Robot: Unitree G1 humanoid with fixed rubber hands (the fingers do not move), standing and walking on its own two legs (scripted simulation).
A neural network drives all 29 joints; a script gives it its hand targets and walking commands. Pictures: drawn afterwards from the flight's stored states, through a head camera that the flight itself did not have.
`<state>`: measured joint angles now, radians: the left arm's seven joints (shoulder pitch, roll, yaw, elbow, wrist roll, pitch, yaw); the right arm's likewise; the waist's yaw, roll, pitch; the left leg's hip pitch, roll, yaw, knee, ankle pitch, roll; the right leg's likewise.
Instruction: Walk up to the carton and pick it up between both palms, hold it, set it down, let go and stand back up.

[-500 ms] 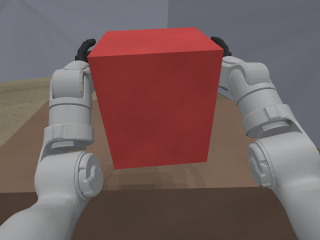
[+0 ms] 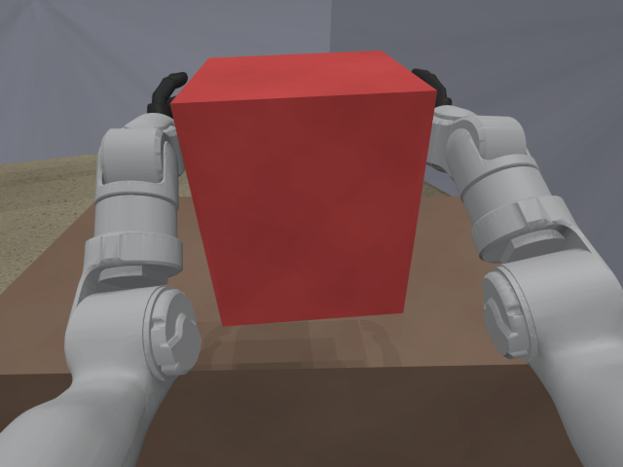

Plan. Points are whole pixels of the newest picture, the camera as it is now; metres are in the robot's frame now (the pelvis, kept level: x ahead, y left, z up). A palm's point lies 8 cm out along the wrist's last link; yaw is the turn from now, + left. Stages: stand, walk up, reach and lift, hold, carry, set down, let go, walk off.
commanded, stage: hold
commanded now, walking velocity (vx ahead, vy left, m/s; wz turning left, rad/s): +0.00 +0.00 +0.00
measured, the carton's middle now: (304, 183) +0.36 +0.00 +0.29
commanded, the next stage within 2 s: none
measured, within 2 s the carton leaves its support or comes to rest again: neither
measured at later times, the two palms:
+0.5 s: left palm (168, 135) +0.38 +0.15 +0.34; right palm (433, 129) +0.36 -0.15 +0.35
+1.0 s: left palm (169, 135) +0.38 +0.15 +0.34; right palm (434, 130) +0.37 -0.15 +0.35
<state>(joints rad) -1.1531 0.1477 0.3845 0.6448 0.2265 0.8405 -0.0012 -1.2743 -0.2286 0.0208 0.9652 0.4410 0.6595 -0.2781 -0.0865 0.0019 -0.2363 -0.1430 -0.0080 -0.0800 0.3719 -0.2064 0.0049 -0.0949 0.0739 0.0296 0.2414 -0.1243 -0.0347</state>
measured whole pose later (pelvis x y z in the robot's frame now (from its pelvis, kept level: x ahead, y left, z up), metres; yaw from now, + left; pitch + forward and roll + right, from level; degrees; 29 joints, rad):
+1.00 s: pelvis +0.00 +0.00 +0.00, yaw +1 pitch -1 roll -2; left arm -1.20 0.18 0.37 0.75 0.20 0.79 0.01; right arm -1.30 -0.22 0.00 1.03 0.42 0.63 -0.28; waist -0.11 -0.01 -0.22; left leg -0.15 -0.01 -0.09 0.38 -0.20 0.00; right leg -0.09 0.07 0.02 0.23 -0.11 -0.03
